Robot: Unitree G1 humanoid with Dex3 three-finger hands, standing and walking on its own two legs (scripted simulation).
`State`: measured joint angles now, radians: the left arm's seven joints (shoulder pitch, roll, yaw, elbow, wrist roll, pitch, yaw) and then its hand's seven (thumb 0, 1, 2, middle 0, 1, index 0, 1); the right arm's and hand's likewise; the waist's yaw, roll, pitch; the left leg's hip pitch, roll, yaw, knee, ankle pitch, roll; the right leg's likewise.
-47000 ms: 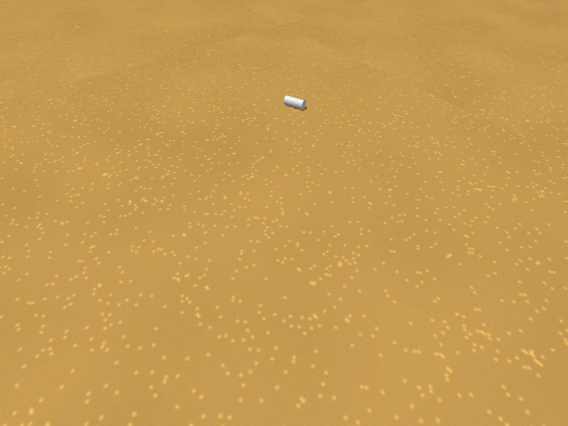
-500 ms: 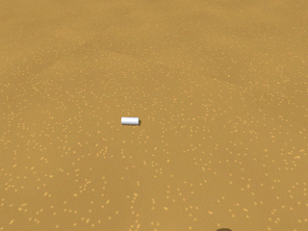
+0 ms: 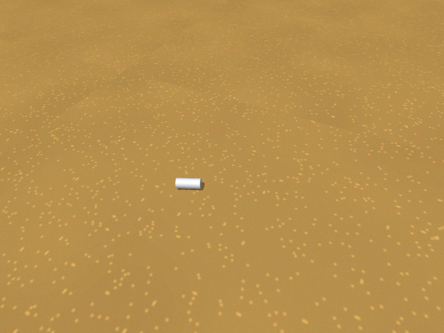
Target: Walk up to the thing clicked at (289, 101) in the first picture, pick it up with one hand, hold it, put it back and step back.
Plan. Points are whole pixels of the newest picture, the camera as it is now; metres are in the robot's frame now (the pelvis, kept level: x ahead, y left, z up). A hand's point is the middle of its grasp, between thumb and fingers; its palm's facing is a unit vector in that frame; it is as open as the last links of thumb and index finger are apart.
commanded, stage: step back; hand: left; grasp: from above
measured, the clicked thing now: (188, 183) +1.04 +0.23 -0.74
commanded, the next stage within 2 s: stand in 0.30 s
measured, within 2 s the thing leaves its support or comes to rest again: neither
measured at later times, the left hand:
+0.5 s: hand out of the picture +0.12 +0.28 -0.14, palm faces +0.01 -0.94 -0.34, open 7.3 cm
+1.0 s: hand out of the picture +0.08 +0.27 -0.14, palm faces -0.03 -0.94 -0.35, open 7.3 cm
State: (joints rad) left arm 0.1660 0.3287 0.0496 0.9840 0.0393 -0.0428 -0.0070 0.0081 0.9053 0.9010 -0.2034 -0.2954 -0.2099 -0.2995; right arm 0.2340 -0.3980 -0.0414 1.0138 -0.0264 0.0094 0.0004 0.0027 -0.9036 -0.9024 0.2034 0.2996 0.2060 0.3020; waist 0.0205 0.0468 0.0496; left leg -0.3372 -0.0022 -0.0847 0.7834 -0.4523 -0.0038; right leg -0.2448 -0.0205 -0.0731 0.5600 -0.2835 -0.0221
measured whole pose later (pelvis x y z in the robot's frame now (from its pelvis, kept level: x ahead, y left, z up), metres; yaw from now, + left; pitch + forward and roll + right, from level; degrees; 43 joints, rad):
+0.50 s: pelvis +0.03 +0.02 +0.01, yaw +0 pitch -3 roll +0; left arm 0.07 0.34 0.01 1.10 0.01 -0.01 0.00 0.01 0.91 0.90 -0.20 -0.29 -0.21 -0.30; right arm 0.04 -0.34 0.00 1.07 -0.01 -0.02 0.00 0.00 -0.90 -0.90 0.21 0.30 0.21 0.30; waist 0.02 0.01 0.06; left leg -0.15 0.01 -0.01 0.42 -0.23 -0.01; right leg -0.12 -0.05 -0.04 0.42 -0.25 0.03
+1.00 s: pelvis +0.00 +0.01 +0.02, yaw +0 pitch -3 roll +0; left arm 0.11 0.35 0.00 1.15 0.01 -0.02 -0.01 0.01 0.91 0.90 -0.20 -0.29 -0.21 -0.30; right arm 0.12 -0.35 0.00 1.15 -0.01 -0.01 0.01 0.00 -0.90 -0.90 0.20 0.30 0.21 0.30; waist 0.00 0.01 0.06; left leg -0.12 0.03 -0.01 0.32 -0.14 -0.03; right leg -0.11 -0.02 -0.04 0.33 -0.17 0.01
